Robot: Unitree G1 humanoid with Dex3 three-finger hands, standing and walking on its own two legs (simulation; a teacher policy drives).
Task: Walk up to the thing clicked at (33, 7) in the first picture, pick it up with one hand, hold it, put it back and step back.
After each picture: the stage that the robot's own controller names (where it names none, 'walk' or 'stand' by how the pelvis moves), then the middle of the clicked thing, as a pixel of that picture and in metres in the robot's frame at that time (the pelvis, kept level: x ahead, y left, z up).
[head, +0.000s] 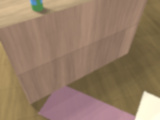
stand; out of the picture +0.87 +0.26 +0.07
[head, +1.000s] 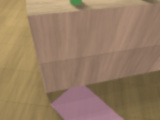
walk; out of the picture +0.83 +0.09 +0.09
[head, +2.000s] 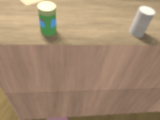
walk; (47, 19) +0.58 +0.15 +0.11
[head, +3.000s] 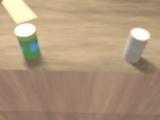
stand; (28, 42) +0.48 +0.21 +0.09
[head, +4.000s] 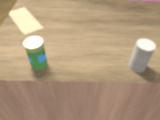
stand; (36, 53) +0.46 +0.19 +0.07
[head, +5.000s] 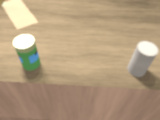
stand; (27, 53) +0.43 +0.21 +0.07
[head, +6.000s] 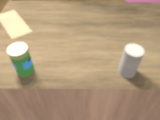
stand; (21, 60) +0.43 +0.23 +0.07
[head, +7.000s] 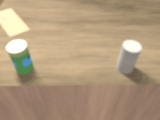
stand; (21, 57) +0.44 +0.24 +0.07
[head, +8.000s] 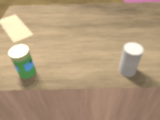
rise first; (23, 62) +0.42 +0.25 +0.07
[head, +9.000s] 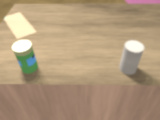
go down; (26, 57) +0.45 +0.24 +0.08
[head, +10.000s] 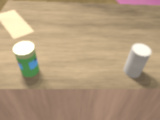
go down; (27, 59) +0.42 +0.22 +0.08
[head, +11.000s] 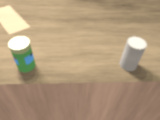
close in; (23, 55) +0.44 +0.22 +0.08
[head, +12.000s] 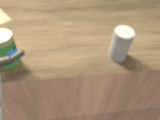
close; (5, 49) +0.45 +0.24 +0.10
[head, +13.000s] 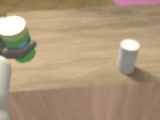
lift; (18, 41) +0.37 +0.18 +0.24
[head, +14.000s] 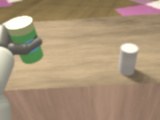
lift; (26, 41) +0.34 +0.17 +0.27
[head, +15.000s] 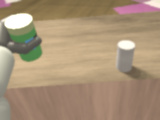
hold; (25, 39) +0.34 +0.17 +0.28
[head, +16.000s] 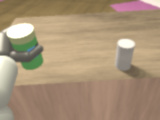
hold; (27, 47) +0.34 +0.17 +0.24
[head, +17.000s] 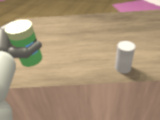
crouch; (25, 44) +0.35 +0.17 +0.25
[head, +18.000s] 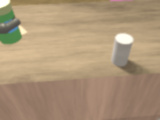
lower; (4, 22) +0.44 +0.22 +0.25
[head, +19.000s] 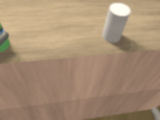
lower; out of the picture +0.48 +0.24 +0.13
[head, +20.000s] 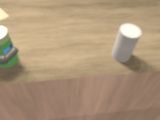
lower; (1, 47) +0.43 +0.24 +0.11
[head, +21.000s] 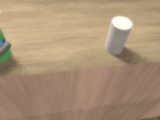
lower; out of the picture +0.45 +0.25 +0.12
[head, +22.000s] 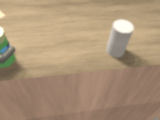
lower; out of the picture +0.44 +0.25 +0.11
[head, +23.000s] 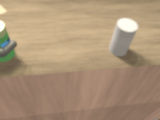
loosen; out of the picture +0.45 +0.25 +0.11
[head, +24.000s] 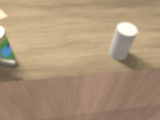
withdraw; out of the picture +0.44 +0.25 +0.11
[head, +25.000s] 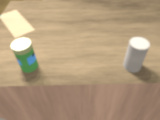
sink last; (25, 55) +0.43 +0.24 +0.09
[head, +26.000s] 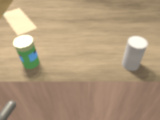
stand; (27, 52) +0.45 +0.25 +0.08
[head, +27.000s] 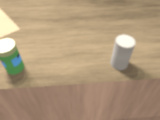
stand; (10, 57) +0.43 +0.26 +0.08
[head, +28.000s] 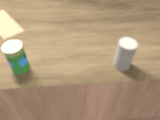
stand; (16, 57) +0.44 +0.25 +0.07
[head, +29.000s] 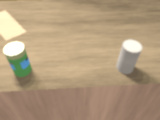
stand; (18, 60) +0.43 +0.23 +0.07
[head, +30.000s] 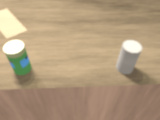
stand; (18, 58) +0.43 +0.24 +0.07
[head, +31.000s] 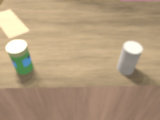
stand; (20, 57) +0.44 +0.23 +0.07
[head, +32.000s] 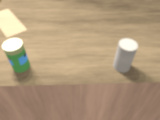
walk; (17, 55) +0.45 +0.26 +0.07
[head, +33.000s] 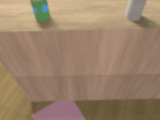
walk; (39, 4) +0.65 +0.20 +0.09
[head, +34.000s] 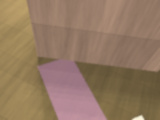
walk; out of the picture +1.07 +0.06 +0.10
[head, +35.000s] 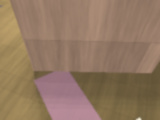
stand; out of the picture +1.07 +0.22 +0.09
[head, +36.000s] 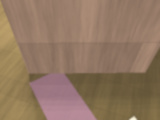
stand; out of the picture +1.07 +0.27 +0.07
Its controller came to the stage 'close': yes
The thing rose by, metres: 0.21
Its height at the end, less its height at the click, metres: +0.00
